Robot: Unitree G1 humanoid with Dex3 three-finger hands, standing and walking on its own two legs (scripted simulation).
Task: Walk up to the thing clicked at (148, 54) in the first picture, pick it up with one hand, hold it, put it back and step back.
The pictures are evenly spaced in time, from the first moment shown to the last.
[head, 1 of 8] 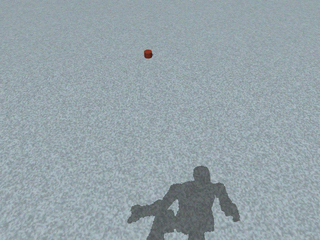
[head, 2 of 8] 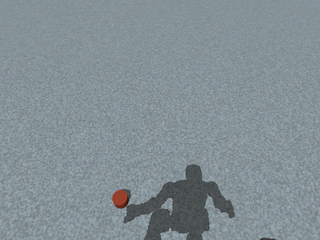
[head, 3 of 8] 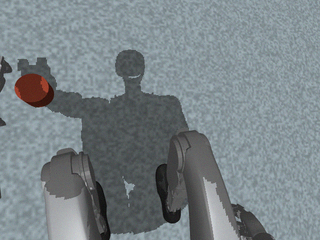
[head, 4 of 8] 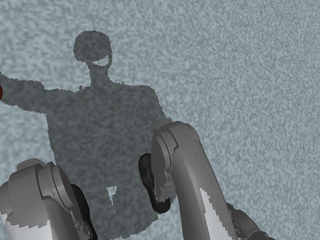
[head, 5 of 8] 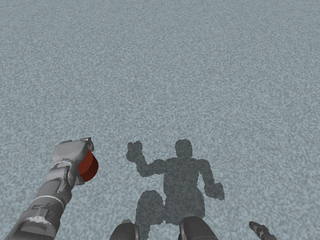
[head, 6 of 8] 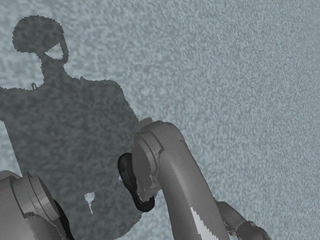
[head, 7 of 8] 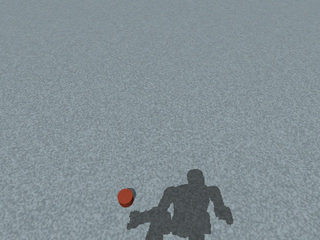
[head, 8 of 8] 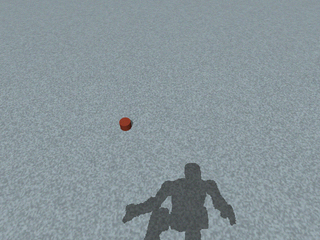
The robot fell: no
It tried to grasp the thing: yes
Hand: left
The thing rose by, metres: 0.67
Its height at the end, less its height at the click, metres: +0.00
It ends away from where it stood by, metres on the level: 0.01
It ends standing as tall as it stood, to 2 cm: yes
